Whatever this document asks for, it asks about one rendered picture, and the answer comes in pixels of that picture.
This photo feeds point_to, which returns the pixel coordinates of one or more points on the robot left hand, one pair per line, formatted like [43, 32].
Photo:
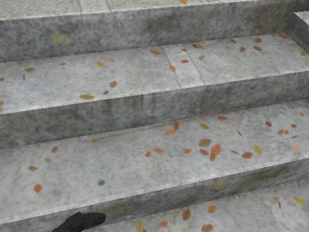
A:
[78, 222]

